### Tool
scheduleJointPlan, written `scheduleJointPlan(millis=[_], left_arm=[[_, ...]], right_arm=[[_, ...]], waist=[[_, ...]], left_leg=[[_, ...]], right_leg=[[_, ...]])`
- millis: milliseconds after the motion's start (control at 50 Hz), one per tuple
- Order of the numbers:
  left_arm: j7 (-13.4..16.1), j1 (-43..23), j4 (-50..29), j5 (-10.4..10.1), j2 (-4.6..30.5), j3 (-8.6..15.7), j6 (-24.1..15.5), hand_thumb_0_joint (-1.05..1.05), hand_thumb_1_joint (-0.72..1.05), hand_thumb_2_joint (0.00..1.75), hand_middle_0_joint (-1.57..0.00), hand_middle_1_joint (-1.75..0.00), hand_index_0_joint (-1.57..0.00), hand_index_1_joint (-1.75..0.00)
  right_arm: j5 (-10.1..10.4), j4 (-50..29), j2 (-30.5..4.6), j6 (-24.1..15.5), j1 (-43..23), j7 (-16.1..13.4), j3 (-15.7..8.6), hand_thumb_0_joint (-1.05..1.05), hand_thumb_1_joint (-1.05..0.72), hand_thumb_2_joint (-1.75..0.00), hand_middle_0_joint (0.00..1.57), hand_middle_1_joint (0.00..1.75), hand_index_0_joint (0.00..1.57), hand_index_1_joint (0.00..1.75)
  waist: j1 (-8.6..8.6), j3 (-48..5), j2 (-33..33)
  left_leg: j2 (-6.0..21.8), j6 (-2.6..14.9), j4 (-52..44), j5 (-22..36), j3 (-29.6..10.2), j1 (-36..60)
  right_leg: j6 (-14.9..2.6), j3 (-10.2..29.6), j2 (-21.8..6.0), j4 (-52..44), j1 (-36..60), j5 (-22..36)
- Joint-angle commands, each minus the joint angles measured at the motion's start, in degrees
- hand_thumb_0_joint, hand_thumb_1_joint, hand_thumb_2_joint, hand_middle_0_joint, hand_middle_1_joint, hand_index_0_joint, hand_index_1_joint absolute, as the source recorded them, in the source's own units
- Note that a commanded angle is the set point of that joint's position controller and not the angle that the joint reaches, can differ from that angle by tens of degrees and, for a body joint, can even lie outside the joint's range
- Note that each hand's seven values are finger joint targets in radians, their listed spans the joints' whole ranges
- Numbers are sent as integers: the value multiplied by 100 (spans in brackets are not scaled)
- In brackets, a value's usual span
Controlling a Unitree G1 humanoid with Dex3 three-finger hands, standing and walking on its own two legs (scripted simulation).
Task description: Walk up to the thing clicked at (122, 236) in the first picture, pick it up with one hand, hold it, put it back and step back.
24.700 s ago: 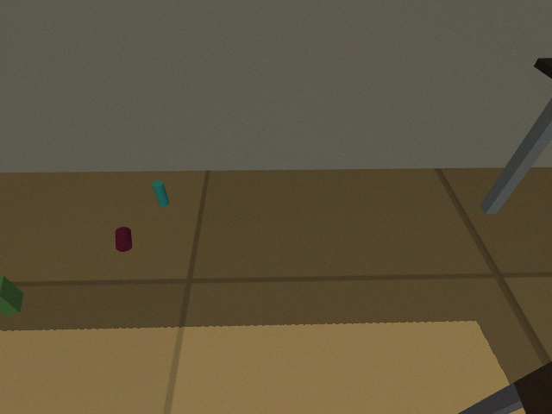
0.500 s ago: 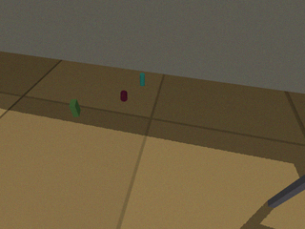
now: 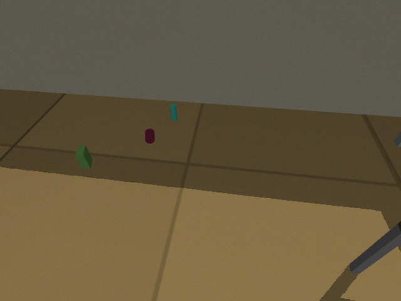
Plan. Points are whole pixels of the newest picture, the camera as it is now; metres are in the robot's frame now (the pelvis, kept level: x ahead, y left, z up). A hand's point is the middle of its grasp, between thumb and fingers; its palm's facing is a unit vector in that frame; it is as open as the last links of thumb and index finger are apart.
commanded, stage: walk up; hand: left
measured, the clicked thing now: (149, 136) +1.42 +0.35 -0.74
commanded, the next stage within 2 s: none
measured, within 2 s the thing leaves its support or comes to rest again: neither
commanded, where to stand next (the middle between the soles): +1.02 +0.08 m, yaw +3 degrees
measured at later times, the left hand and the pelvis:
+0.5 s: hand (75, 295) +0.21 +0.30 -0.17, palm faces +0.06 -0.93 -0.36, open 7.4 cm; pelvis +0.21 +0.02 -0.02, yaw +5 degrees
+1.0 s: hand (101, 183) +0.52 +0.30 -0.13, palm faces +0.04 -0.91 -0.41, open 7.4 cm; pelvis +0.45 +0.02 -0.02, yaw +3 degrees
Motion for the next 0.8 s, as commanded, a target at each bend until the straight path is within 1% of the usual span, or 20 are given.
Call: scheduleJointPlan(millis=[0, 20, 40, 60, 80, 120, 140, 240, 320, 380, 400, 440, 460, 480, 500, 520, 540, 600, 680, 780], left_arm=[[205, 1660, 119, 22, 1504, 576, -240, 0, 90, 90, -20, -30, -20, -30], [304, 1919, -97, 93, 1960, 672, -286, 0, 90, 90, -20, -30, -20, -30], [315, 992, -443, 29, 2073, 560, -310, 0, 90, 90, -20, -30, -20, -30], [315, 281, -692, -31, 1959, 504, -329, 0, 90, 90, -20, -30, -20, -30], [321, -79, -766, -49, 1731, 464, -356, 0, 90, 90, -20, -30, -20, -30], [333, -195, -819, -112, 1409, 388, -389, 0, 90, 90, -20, -30, -20, -30], [327, -106, -803, -114, 1338, 369, -418, 0, 90, 90, -20, -30, -20, -30], [369, 39, -915, -96, 1486, 477, -503, 0, 90, 90, -20, -30, -20, -30], [336, 151, -963, -57, 1517, 507, -493, 0, 90, 90, -20, -30, -20, -30], [314, 339, -965, -64, 1488, 459, -439, 0, 90, 90, -20, -30, -20, -30], [316, 364, -962, -74, 1483, 427, -417, 0, 90, 90, -20, -30, -20, -30], [332, 295, -1042, -87, 1259, 311, -365, 0, 90, 90, -20, -30, -20, -30], [350, 657, -1076, -133, 827, 155, -323, 0, 90, 90, -20, -30, -20, -30], [357, 739, -1185, -268, 637, 145, -337, 0, 90, 90, -20, -30, -20, -30], [412, 217, -1180, -193, 1227, 189, -339, 0, 90, 90, -20, -30, -20, -30], [407, 206, -1119, -253, 1212, 122, -335, 0, 90, 90, -20, -30, -20, -30], [393, 443, -1013, -315, 1100, 120, -339, 0, 90, 90, -20, -30, -20, -30], [270, 722, -840, -257, 993, 141, -267, 0, 90, 90, -20, -30, -20, -30], [110, 158, -1087, -146, 882, 147, -260, 0, 90, 90, -20, -30, -20, -30], [51, 225, -968, -120, 908, 267, -298, 0, 90, 90, -20, -30, -20, -30]], right_arm=[[-55, -878, -640, -145, -936, -85, -72, 0, -90, -90, 20, 30, 20, 30], [46, -1078, -457, -132, -1070, -69, 52, 0, -90, -90, 20, 30, 20, 30], [114, -1031, -946, -77, -931, -91, -86, 0, -90, -90, 20, 30, 20, 30], [146, -851, -1255, -95, -691, -88, -163, 0, -90, -90, 20, 30, 20, 30], [181, -680, -1331, -110, -380, -71, -183, 0, -90, -90, 20, 30, 20, 30], [181, -450, -1283, -110, 68, -31, -163, 0, -90, -90, 20, 30, 20, 30], [165, -423, -1232, -89, 165, 9, -177, 0, -90, -90, 20, 30, 20, 30], [99, -777, -1133, -77, -260, 154, -186, 0, -90, -90, 20, 30, 20, 30], [77, -1028, -1016, -123, -646, 217, -148, 0, -90, -90, 20, 30, 20, 30], [63, -1114, -979, -176, -822, 221, -172, 0, -90, -90, 20, 30, 20, 30], [60, -1100, -962, -191, -761, 206, -191, 0, -90, -90, 20, 30, 20, 30], [22, -774, -1222, -260, 505, 89, -331, 0, -90, -90, 20, 30, 20, 30], [-50, -598, -1687, -305, 1347, -8, -511, 0, -90, -90, 20, 30, 20, 30], [34, -828, -2187, -362, 1393, -73, -597, 0, -90, -90, 20, 30, 20, 30], [267, -907, -2165, -358, 1211, -77, -628, 0, -90, -90, 20, 30, 20, 30], [256, -989, -1876, -343, 774, -137, -494, 0, -90, -90, 20, 30, 20, 30], [238, -1095, -1659, -341, 452, -171, -365, 0, -90, -90, 20, 30, 20, 30], [226, -1217, -1371, -405, 88, -177, -208, 0, -90, -90, 20, 30, 20, 30], [162, -1348, -1523, -476, 197, -142, -224, 0, -90, -90, 20, 30, 20, 30], [203, -1496, -1482, -421, -157, -110, -201, 0, -90, -90, 20, 30, 20, 30]], waist=[[1209, -348, -1596], [1383, -127, -2255], [876, 189, -1186], [468, 549, -732], [239, 554, -725], [96, 434, -750], [105, 448, -767], [220, 626, -672], [305, 505, -583], [400, 362, -555], [328, 354, -484], [-319, -338, 229], [-634, -929, 1377], [-576, -1035, 2099], [-647, -1116, 962], [-370, -706, 394], [-155, -403, 465], [112, -33, 670], [-43, 209, 815], [215, 14, 611]], left_leg=[[-128, 436, 2477, -2129, 150, -3613], [-872, 234, 4266, -1869, -731, -4371], [-511, 158, 4506, -1209, -1549, -3946], [-166, 165, 4468, -664, -1650, -3836], [7, 127, 4282, -270, -1552, -3643], [91, 25, 3763, 197, -1381, -2978], [81, -31, 3604, 374, -1326, -2882], [181, -206, 2571, 692, -1190, -3332], [346, -116, 1580, 959, -755, -2978], [242, 14, 1099, 968, -253, -2223], [114, 67, 1002, 794, -108, -1962], [-233, 316, 582, 704, 22, -227], [502, 721, 215, -404, -1227, 1034], [1925, 1370, -842, -690, -4473, 1671], [2069, 1636, -900, -377, -4499, 1246], [1846, 1479, -637, 196, -3297, 736], [1646, 1310, -628, 544, -2559, 216], [1334, 1189, -777, 1246, -1370, -827], [1393, 1377, -952, 1108, -1036, -834], [1072, 1019, -459, 185, -660, -1458]], right_leg=[[-123, 519, -121, -1064, 3339, -974], [-480, 3321, -1531, -2669, 2726, -3356], [-893, 4442, -2236, -3435, 1614, -4185], [-964, 3885, -2072, -3323, 1159, -3728], [-899, 3065, -1680, -3110, 1107, -2953], [-780, 1882, -1235, -2939, 742, -1819], [-790, 1586, -1186, -2952, 669, -1527], [-1064, 1080, -1281, -3013, 997, -1421], [-984, 431, -1124, -2651, 1303, -645], [-927, 194, -1125, -2161, 1296, 502], [-921, 107, -1106, -1852, 1254, 931], [-694, -387, -678, 293, 858, 2480], [-428, -642, -152, 2283, -301, 1607], [-188, -143, 1011, 3315, -1922, -1030], [-306, 789, 468, 3647, -1794, -1164], [-297, 957, 258, 3820, -1827, -727], [-272, 945, 99, 3536, -1622, -381], [-92, 641, -147, 2424, -962, -108], [57, 210, -288, 1001, -987, 257], [-66, -195, 35, 28, 351, 1119]])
